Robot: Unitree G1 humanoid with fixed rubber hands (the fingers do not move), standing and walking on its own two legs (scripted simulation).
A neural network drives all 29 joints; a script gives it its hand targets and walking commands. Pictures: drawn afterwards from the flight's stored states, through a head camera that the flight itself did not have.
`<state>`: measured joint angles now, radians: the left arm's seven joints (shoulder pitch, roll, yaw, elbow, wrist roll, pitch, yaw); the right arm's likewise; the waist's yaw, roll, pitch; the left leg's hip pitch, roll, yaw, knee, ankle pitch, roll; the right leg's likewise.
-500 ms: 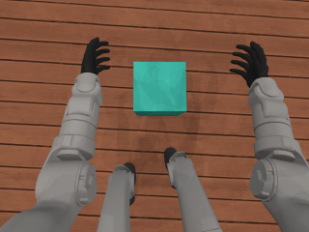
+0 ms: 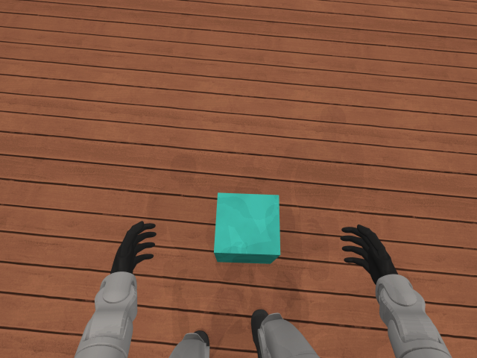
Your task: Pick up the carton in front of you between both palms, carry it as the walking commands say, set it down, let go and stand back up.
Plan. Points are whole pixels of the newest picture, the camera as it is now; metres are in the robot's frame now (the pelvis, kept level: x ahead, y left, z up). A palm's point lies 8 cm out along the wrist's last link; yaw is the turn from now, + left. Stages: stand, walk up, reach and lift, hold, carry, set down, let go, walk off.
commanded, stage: let go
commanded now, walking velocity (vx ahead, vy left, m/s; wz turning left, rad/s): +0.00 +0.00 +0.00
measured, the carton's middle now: (246, 230) +0.44 -0.06 -0.62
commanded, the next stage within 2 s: stand in 0.72 s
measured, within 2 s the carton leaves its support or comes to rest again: neither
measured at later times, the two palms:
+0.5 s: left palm (38, 340) +0.18 +0.28 -0.03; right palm (364, 307) +0.18 -0.19 -0.04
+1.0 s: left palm out of the picture +0.15 +0.31 -0.05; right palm (409, 316) +0.16 -0.26 -0.06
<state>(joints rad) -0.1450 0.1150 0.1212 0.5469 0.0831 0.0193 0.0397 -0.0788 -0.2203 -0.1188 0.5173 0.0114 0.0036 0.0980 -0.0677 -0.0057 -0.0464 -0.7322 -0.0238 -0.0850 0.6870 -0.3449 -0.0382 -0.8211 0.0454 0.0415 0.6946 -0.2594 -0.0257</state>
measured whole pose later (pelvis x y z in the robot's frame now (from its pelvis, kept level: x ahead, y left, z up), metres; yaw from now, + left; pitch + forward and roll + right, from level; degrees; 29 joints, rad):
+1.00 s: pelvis +0.02 +0.02 +0.03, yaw +0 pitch +0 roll +0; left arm 0.19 0.32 0.05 0.74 0.04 0.02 0.03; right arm 0.21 -0.33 -0.05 0.65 -0.04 0.03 -0.02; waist 0.01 0.05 0.01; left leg -0.15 -0.01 -0.08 0.51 -0.35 -0.01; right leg -0.23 0.03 0.03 0.51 -0.27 -0.01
